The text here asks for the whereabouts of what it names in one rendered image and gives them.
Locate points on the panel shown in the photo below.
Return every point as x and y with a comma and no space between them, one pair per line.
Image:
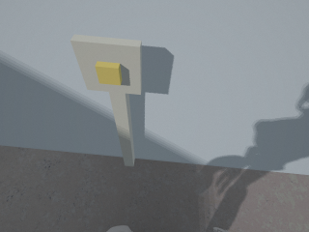
88,51

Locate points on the button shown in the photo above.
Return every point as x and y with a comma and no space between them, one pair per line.
109,73

